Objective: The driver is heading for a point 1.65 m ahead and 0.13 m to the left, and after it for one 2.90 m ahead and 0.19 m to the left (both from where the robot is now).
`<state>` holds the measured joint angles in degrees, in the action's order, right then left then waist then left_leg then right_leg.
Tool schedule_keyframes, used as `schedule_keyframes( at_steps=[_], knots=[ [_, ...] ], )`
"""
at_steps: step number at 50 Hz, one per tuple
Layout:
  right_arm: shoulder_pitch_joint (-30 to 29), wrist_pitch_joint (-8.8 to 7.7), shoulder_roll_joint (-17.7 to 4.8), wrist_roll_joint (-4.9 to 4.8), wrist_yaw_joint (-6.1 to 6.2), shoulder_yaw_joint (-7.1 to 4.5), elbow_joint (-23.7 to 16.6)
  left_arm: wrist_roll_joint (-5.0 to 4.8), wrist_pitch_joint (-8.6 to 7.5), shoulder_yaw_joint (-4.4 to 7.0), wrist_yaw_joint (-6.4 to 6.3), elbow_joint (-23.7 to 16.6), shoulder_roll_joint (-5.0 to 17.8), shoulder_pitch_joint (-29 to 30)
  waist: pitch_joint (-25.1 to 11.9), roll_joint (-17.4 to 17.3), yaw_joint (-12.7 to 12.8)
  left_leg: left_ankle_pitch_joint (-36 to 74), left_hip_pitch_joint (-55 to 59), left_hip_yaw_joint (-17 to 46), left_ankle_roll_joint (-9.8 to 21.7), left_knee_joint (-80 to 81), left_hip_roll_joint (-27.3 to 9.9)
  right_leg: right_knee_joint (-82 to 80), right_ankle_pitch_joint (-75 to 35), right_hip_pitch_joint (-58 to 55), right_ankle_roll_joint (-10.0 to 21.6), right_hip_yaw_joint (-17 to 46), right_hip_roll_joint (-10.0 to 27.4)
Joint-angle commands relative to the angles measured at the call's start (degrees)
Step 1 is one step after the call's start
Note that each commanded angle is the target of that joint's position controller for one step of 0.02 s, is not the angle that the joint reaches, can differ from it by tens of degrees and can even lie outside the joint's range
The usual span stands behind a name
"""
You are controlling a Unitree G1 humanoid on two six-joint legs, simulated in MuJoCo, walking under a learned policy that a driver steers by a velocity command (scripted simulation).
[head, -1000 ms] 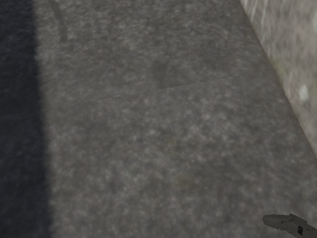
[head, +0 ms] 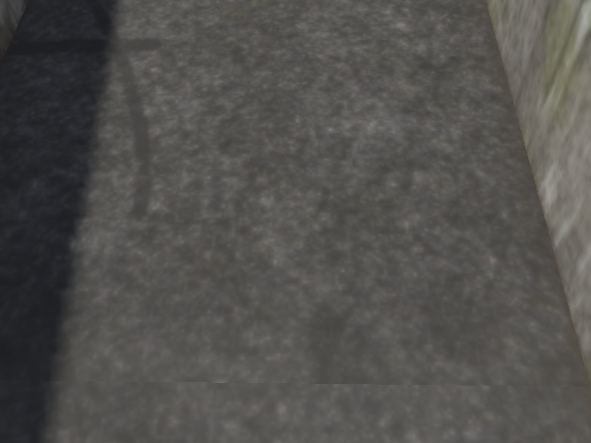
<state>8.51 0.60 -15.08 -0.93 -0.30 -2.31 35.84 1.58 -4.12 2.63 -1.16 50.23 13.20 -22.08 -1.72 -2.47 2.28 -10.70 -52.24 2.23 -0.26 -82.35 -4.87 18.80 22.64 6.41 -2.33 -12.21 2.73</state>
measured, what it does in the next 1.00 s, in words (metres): climbs: left foot 0.04 m higher, then right foot 0.06 m higher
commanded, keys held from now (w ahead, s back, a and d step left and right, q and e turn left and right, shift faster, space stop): w+q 0.22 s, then w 0.78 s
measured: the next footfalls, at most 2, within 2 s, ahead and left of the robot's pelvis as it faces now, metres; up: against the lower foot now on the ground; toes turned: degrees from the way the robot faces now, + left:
left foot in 0.20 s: +0.25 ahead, +0.16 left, +0.04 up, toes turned +13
right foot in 0.72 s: +0.63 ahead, +0.06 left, +0.11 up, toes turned +10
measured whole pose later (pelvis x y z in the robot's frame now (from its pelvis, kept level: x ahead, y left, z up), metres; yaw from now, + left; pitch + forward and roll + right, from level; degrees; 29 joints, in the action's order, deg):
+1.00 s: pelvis +0.57 +0.13 +0.11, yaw +15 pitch +2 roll -1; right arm 6.1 -3.0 -13.3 -0.3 -0.8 -0.9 38.1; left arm 0.7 -4.7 1.3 1.0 51.0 11.9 -24.3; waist -2.0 -2.5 1.7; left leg -7.6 -48.2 3.6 1.3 -78.4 -6.4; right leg 19.4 20.4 10.9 6.3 -5.7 -3.4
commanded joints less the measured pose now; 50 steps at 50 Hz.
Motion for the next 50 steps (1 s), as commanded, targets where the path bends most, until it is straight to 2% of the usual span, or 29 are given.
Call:
schedule_keyframes(
  at_steps=[1, 5, 7, 8, 9, 10, 11, 12, 13, 14, 15, 16, 17, 18, 22, 24, 30, 33, 35, 36, 37, 38, 39, 40, 41, 42, 44, 47, 50],
  knots=[
    [-1.22, 0.16, -0.64, 0.36, -0.88, 0.51, -4.80, 0.03, -0.69, 1.48, -1.13, -5.11, 8.31, 6.52, 3.84, 6.53, -3.29, 1.75, 0.49, -0.95, -0.74, 7.72, -2.57, -10.64, -10.65, 2.23, 9.95, 3.65, 13.80],
    [-8.99, -0.05, 0.86, -0.13, -2.38, 1.28, -8.04, -1.20, 1.12, 3.03, -1.45, -4.23, 12.37, 3.06, 6.03, 6.40, 0.01, -8.74, 2.84, -6.47, 2.17, 21.23, -3.26, -11.87, -13.40, -6.83, 10.15, 1.32, 17.60],
    [-6.24, 0.04, -0.71, 0.12, -2.61, 0.44, -7.86, -1.85, 2.19, 3.59, -1.06, -4.35, 14.30, 4.28, 4.68, 8.96, -2.18, -17.80, 12.20, -12.16, 4.69, 26.22, 0.74, -5.94, -34.32, -7.20, 9.77, -1.93, 17.05],
    [-2.40, 0.04, -2.51, -0.15, -2.47, -0.64, -7.06, -2.20, 2.60, 3.80, -0.88, -4.39, 15.21, 4.71, 2.09, 10.59, -4.36, -19.24, 18.36, -14.42, 5.94, 28.78, 4.01, 0.79, -50.50, -7.90, 9.50, -2.82, 16.94],
    [6.14, -0.27, -4.90, -0.80, -2.29, -2.37, -4.99, -2.70, 3.10, 3.80, -0.48, -4.72, 16.05, 7.03, -2.74, 10.72, -9.89, -14.39, 30.87, -15.97, 7.84, 36.24, 8.30, 12.42, -62.89, -6.49, 8.43, -4.73, 15.36],
    [16.40, -0.05, -9.97, -1.35, -1.76, -5.03, -1.52, -2.56, 2.88, 2.93, -0.42, -5.78, 14.07, 7.05, -8.85, 7.77, -14.12, -8.27, 48.89, -12.46, 9.38, 43.92, 11.18, 27.46, -55.97, 1.21, 6.04, -4.93, 12.12],
    [18.51, 0.73, -16.43, -1.93, -0.83, -6.25, 0.20, 1.25, 2.06, -0.29, -0.16, -8.47, 3.09, 5.47, -8.41, -11.20, -9.06, -5.58, 61.89, 10.12, 13.58, 46.91, -1.68, 48.00, 1.81, 23.01, 1.85, -3.00, 6.50],
    [18.22, -0.19, -17.97, -1.92, -0.60, -5.74, -3.09, -0.45, -0.79, -1.03, 0.86, -12.20, 1.94, 4.81, -23.59, -14.70, -7.17, -32.91, 74.30, 50.12, 25.68, 65.26, -13.67, 63.25, 13.10, 38.88, 0.07, 13.11, -3.65],
    [19.55, -1.60, -12.89, -1.46, -0.96, -4.67, -1.16, -4.10, -2.84, 0.71, 1.42, -12.52, 8.18, 15.17, -15.72, -1.29, -11.58, -38.24, 69.71, 54.08, 22.52, 75.47, -16.09, 69.48, 6.02, 46.38, 0.69, 17.68, -2.46],
    [18.06, -3.02, -11.15, 0.18, -0.71, -3.90, 0.01, -5.35, -4.07, 0.37, 1.26, -14.48, 6.98, 19.61, -5.42, -0.02, -10.14, -31.53, 62.03, 45.64, 20.41, 71.88, -15.74, 70.54, 1.81, 50.93, 2.50, 16.80, 0.55],
    [14.23, -3.87, -8.15, 0.87, -0.93, -2.86, 0.21, -3.68, -4.30, -0.39, 0.83, -13.86, 5.26, 19.21, -2.18, 3.43, -7.33, -19.42, 53.05, 36.38, 18.06, 69.16, -13.51, 68.25, -2.06, 47.42, 3.03, 16.64, 3.46],
    [10.57, -4.33, -5.10, 1.73, -1.08, -1.82, 0.28, -2.46, -3.91, -0.21, 0.80, -12.99, 5.08, 15.80, -1.64, 2.01, -3.67, -9.56, 45.89, 27.12, 16.38, 67.07, -10.22, 66.09, -6.65, 41.96, 3.68, 16.90, 5.32],
    [8.93, -4.36, -2.11, 2.12, -1.14, -0.80, 0.50, -2.74, -3.02, 0.01, 1.39, -11.99, 5.11, 12.44, -1.80, -0.11, -1.33, -5.88, 42.37, 20.61, 15.40, 67.42, -7.54, 66.91, -8.95, 38.83, 4.34, 16.61, 5.94],
    [8.55, -4.52, -1.59, 1.89, -1.06, -0.51, 0.89, -2.93, -2.20, 0.05, 1.84, -11.63, 4.71, 11.12, -1.92, -0.23, -0.40, -3.44, 41.40, 17.25, 15.10, 68.15, -6.42, 67.76, -9.78, 39.03, 4.44, 15.85, 5.69],
    [13.04, -4.49, -2.53, 1.24, -0.29, -0.12, 4.40, -1.73, -0.19, -1.43, 2.43, -13.50, 1.25, 16.71, 2.07, 1.74, -1.03, 3.11, 39.61, 8.18, 13.35, 70.53, -4.17, 67.78, -13.43, 48.85, 3.11, 12.17, 5.20],
    [15.32, -4.12, -2.39, 1.42, 0.44, 0.20, 5.81, -1.25, -0.15, -1.76, 2.44, -15.26, 1.18, 20.62, 2.67, -0.44, -2.30, 4.21, 39.86, 6.16, 12.81, 72.38, -3.41, 61.69, -17.86, 50.02, 1.54, 10.35, 4.71],
    [22.11, -2.82, -4.15, 0.91, 2.22, 0.01, 9.21, -2.61, -1.11, -3.19, 3.71, -20.54, -1.73, 35.25, 4.61, -3.29, -7.20, 16.90, 54.43, 4.80, 11.87, 76.85, -6.95, 35.14, -15.36, 46.96, 2.51, 4.19, 0.65],
    [20.38, -2.40, -6.07, 1.03, 1.88, 0.00, 9.89, -2.30, -1.21, -2.08, 4.36, -20.62, 0.82, 30.39, -0.20, -9.83, -2.72, 53.37, 59.62, 1.13, 10.39, 67.40, -7.86, 31.53, -5.13, 35.87, 7.20, 0.57, -4.20],
    [16.72, -1.90, -7.24, 0.96, 2.18, -0.12, 10.10, -2.40, -0.21, -0.21, 4.18, -18.37, 5.51, 17.07, -7.40, -12.86, 5.50, 74.63, 60.67, 0.36, 8.88, 53.11, -8.21, 25.08, -4.67, 20.79, 10.84, 2.48, -6.95],
    [12.49, -2.20, -8.44, 0.75, 2.37, -0.39, 8.72, -2.15, 0.36, 1.10, 3.92, -15.64, 8.95, 6.84, -12.88, -9.95, 10.53, 66.52, 52.27, 0.75, 7.23, 42.26, -6.90, 20.85, -9.56, 4.29, 12.71, 9.50, -3.28],
    [17.93, -3.16, -2.97, 2.11, 2.17, 1.04, 7.29, -0.82, 0.46, 2.46, 3.53, -12.88, 13.70, -2.53, -24.50, 9.69, 8.19, 28.63, 32.35, 1.76, 5.50, 22.57, -0.36, 18.69, -2.38, -21.78, 19.17, 30.36, 10.28],
    [18.46, -4.55, 0.73, 1.49, 0.60, 1.72, 7.52, -1.93, 0.89, 2.29, 3.07, -10.12, 11.60, -6.88, -29.63, 21.03, 7.40, -17.35, 17.56, 8.84, 3.52, 9.84, 11.16, 2.14, 13.11, -30.99, 23.68, 59.15, 17.14],
    [11.84, -5.75, -3.53, -0.39, -0.67, 0.21, 6.38, -2.11, 0.58, 1.55, 1.79, -10.09, 8.54, -2.12, -16.35, 14.71, 6.48, -16.34, 7.98, 10.61, 3.46, -1.88, 9.51, -4.56, 19.33, -22.41, 21.39, 61.07, 18.30],
    [5.53, -6.34, -4.20, -1.13, -0.84, -0.06, 4.15, -1.53, 0.18, 0.86, 1.20, -10.02, 6.42, 3.22, -5.52, 6.87, 4.15, -11.63, 5.73, 7.68, 4.02, -4.84, 6.41, -4.44, 14.81, -10.47, 19.46, 52.14, 17.11],
    [2.62, -6.23, -2.89, -0.31, -0.74, 0.45, 2.46, -1.14, -0.38, 0.04, 1.43, -9.44, 4.44, 5.90, -1.30, 1.25, 0.99, -7.33, 8.32, 5.29, 4.66, -3.57, 3.27, -5.63, 6.24, -0.61, 17.63, 42.29, 14.88],
    [4.55, -5.75, -1.70, 0.04, -0.74, 0.48, 2.22, -0.13, -1.13, -0.69, 1.87, -8.68, 1.84, 7.87, -0.04, 1.57, -2.88, -2.90, 11.67, 4.91, 5.01, -1.92, 0.75, -6.71, -0.21, 5.67, 16.40, 34.60, 11.83],
    [9.54, -4.48, 0.02, -0.37, -0.83, 0.77, 3.55, -0.42, -1.88, -1.34, 2.68, -7.20, -0.68, 8.82, -0.31, 4.93, -5.98, -0.53, 14.64, 4.44, 4.66, -1.84, -0.45, -7.63, -5.02, 9.73, 15.68, 24.82, 7.77],
    [5.98, -3.37, 1.36, 0.29, -0.56, 1.45, 2.17, -1.09, -2.29, -0.70, 2.61, -4.70, 2.72, 6.30, 2.73, 4.42, -6.39, 1.90, 7.47, 1.78, 2.61, -0.80, -1.52, -9.38, -9.15, 12.09, 15.82, 18.86, 6.91],
    [-0.40, -3.47, 0.49, 1.06, -0.31, 1.56, 0.26, -0.97, -1.72, -0.73, 1.37, -3.60, 4.01, 2.12, 2.77, 5.66, -3.87, 7.28, 2.07, -0.89, -0.80, 6.26, -2.94, -10.33, -12.04, 8.81, 16.06, 16.56, 6.53]
  ],
)
Velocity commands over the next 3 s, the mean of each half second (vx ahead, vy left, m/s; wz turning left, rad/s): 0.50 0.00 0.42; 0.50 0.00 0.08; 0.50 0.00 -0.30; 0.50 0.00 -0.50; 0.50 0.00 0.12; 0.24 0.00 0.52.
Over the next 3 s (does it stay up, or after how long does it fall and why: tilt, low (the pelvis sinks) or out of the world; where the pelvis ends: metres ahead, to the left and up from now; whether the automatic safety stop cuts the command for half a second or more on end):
stays up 1.57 0.04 0.27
